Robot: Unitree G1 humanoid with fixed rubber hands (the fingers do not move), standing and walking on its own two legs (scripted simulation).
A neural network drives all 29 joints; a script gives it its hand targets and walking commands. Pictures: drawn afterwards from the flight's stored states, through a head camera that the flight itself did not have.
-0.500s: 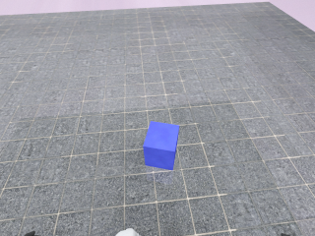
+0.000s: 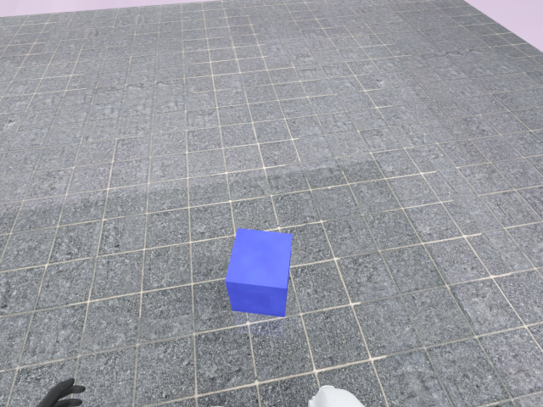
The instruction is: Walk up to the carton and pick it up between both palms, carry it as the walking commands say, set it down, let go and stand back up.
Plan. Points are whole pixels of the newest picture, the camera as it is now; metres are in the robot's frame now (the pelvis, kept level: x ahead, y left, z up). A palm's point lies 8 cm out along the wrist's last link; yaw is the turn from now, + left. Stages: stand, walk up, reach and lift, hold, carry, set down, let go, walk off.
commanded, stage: walk up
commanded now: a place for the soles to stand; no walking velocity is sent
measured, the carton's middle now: (261, 273) +0.64 +0.02 -0.62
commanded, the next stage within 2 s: none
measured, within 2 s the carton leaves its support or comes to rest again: neither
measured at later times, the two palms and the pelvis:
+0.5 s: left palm out of the picture +0.13 +0.33 -0.08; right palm (480, 361) +0.18 -0.31 -0.06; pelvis +0.05 +0.01 +0.02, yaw +1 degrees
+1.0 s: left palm out of the picture +0.12 +0.46 -0.05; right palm (465, 365) +0.18 -0.29 -0.06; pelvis +0.08 +0.07 +0.01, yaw -1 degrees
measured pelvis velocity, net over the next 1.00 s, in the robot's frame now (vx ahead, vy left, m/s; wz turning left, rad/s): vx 0.08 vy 0.07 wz -0.01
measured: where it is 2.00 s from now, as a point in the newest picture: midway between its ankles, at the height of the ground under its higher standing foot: outside the picture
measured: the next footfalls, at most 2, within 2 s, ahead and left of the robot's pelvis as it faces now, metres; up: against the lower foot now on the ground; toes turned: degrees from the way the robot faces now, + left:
left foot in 0.14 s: +0.09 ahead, +0.13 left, +0.00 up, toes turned +3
left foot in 0.96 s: +0.24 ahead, +0.23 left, +0.00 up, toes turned -7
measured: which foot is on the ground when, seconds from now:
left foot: up 0.00-0.12, down 0.14-0.72, up 0.74-0.94, down 0.96-1.00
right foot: down 0.00-0.96, up 0.98-1.00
